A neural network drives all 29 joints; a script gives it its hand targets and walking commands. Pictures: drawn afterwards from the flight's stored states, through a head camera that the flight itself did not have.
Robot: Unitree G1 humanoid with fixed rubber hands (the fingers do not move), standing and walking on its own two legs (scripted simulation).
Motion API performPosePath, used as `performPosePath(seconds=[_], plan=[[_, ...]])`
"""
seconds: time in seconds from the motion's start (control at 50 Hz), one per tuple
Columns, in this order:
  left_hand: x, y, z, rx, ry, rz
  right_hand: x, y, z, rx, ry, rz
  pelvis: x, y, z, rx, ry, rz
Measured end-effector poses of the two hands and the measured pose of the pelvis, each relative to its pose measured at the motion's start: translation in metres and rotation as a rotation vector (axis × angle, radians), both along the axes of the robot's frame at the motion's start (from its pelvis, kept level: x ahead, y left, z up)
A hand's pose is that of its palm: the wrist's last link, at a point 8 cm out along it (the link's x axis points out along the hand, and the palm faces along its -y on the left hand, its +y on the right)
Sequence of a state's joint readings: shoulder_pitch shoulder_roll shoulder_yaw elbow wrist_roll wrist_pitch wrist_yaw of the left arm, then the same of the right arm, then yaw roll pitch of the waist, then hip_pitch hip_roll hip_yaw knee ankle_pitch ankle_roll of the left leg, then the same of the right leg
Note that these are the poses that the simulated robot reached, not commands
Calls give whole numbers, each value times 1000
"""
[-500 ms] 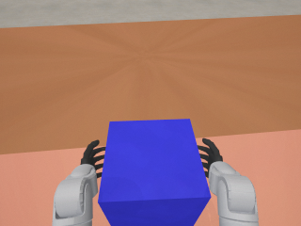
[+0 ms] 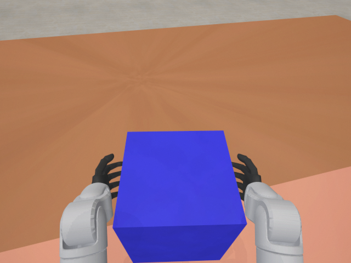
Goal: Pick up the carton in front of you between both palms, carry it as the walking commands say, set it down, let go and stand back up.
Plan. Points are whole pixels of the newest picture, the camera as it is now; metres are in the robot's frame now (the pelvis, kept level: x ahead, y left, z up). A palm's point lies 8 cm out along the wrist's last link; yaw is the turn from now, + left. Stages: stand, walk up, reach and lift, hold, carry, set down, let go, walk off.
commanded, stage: carry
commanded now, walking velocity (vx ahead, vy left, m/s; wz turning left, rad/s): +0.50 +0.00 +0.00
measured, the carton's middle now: (176, 199) +0.28 -0.01 +0.00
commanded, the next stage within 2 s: none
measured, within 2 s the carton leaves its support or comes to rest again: neither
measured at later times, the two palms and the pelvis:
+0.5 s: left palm (125, 85) +0.61 +0.13 +0.07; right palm (221, 81) +0.64 -0.17 +0.06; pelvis +0.34 -0.05 -0.01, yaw +5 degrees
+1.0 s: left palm (125, 24) +1.04 +0.18 +0.06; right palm (194, 25) +1.04 -0.12 +0.07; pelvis +0.66 +0.02 -0.03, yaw +1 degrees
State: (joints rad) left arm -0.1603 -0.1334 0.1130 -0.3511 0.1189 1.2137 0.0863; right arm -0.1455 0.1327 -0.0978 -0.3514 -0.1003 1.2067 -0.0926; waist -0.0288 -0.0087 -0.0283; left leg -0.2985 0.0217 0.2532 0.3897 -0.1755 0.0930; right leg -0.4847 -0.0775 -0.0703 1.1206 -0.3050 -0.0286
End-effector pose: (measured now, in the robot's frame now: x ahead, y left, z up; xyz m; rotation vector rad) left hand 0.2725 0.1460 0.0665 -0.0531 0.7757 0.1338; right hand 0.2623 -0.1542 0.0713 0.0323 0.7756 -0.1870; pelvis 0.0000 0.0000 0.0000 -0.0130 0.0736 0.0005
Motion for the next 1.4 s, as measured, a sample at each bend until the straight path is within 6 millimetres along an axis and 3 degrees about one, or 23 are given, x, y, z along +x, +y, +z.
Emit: performPosePath(seconds=[0.18,0.26,0.34,0.42,0.54,0.68,0.78,0.86,0.96,1.06,1.16,1.24,1.32,1.4], plan=[[116,6,25,1,-95,41,130,6,27,-4,-95,44,124,-6,5,-19,7,22],[176,-1,19,12,-106,64,197,-1,18,5,-105,68,190,-18,-8,-8,0,35],[241,-12,2,40,-95,83,268,-12,-7,36,-95,85,257,-32,-28,-12,-21,65],[289,-15,-6,40,-20,115,323,-14,-18,50,-21,103,300,-42,-18,5,-12,81],[367,-14,12,35,-50,141,407,-12,-1,59,-51,117,367,-46,-1,29,3,72],[495,-8,41,68,-133,70,524,-7,30,7,-136,114,455,-33,-2,21,10,52],[597,7,42,79,-140,28,621,8,39,-39,-143,117,530,-14,-20,-5,3,35],[677,21,25,68,-113,-20,692,20,30,-80,-112,100,588,3,-41,-2,-10,22],[747,28,2,50,15,-36,752,28,5,-65,18,71,642,18,-31,-17,13,27],[809,34,-5,24,19,-8,813,34,-4,-27,20,35,700,27,-22,-29,38,32],[869,37,-3,-8,-55,38,878,37,-2,5,-56,18,770,26,-23,-23,50,49],[927,34,-2,-2,-118,54,941,33,-2,18,-119,29,836,22,-38,2,39,61],[987,35,-7,57,-149,69,1013,37,-17,47,-151,102,905,17,-65,13,7,70],[1024,46,-28,69,-44,95,1062,48,-38,26,-48,159,952,12,-63,21,12,65]])
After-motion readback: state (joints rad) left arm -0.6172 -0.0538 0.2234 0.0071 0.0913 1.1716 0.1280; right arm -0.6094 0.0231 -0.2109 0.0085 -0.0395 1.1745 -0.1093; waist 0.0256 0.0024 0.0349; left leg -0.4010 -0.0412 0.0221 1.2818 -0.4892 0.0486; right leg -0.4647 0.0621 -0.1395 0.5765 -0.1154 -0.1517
